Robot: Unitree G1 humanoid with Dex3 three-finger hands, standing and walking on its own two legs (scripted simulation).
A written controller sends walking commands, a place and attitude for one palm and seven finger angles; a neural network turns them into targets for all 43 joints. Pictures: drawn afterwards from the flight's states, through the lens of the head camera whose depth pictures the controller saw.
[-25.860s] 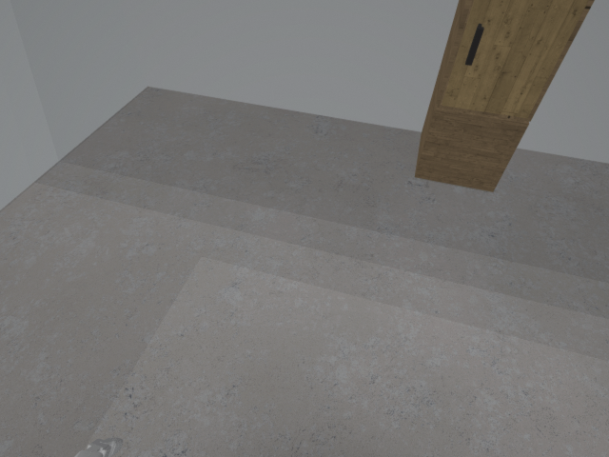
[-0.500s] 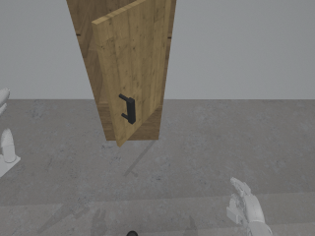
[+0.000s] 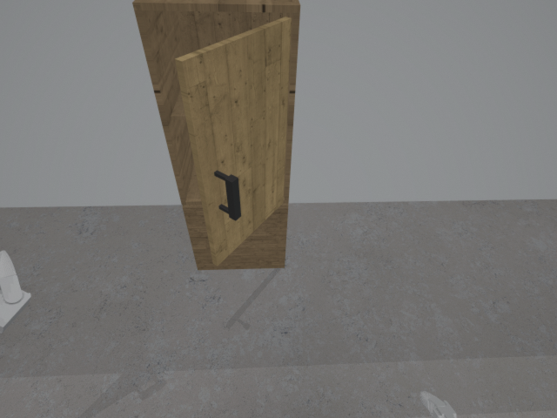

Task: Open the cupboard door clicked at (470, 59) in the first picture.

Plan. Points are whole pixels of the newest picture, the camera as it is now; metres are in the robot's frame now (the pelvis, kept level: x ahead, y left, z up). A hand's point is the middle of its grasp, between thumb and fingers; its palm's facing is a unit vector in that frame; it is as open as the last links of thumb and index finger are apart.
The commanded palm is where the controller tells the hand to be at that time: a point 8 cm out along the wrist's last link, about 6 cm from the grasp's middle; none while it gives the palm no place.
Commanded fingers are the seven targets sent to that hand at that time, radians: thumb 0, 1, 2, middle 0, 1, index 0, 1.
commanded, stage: stop stepping back and stand still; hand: left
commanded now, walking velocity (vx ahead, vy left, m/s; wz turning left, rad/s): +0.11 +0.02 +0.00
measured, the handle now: (227, 195) +0.64 +0.13 -0.07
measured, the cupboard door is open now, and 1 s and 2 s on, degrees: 52 52 52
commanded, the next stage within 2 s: let the arm hang, fingers relaxed in 0.52 s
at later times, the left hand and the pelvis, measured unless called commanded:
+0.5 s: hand (34, 288) +0.22 +0.27 +0.16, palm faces +0.42 -0.79 -0.45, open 7.4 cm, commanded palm +0.16 +0.31 +0.18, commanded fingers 0.00 0.90 0.90 -0.20 -0.30 -0.20 -0.30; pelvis +0.02 +0.01 +0.01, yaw +0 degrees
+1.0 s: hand out of the picture +0.01 +0.18 -0.17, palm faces +0.00 -0.98 -0.18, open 7.1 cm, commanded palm none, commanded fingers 0.00 0.90 0.90 -0.20 -0.30 -0.20 -0.30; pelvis +0.00 +0.00 +0.01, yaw +1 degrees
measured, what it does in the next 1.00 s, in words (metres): stands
